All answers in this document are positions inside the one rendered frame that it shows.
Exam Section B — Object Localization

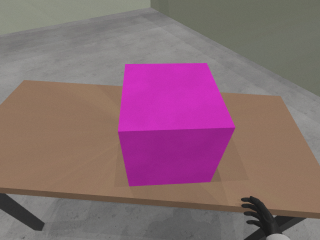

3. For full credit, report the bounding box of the right robot hand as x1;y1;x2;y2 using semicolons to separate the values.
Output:
241;196;283;237

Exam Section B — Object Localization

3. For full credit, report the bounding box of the carton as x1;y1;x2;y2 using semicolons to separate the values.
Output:
118;63;236;187

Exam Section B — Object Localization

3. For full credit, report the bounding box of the table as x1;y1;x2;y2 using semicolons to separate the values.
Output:
0;80;320;240

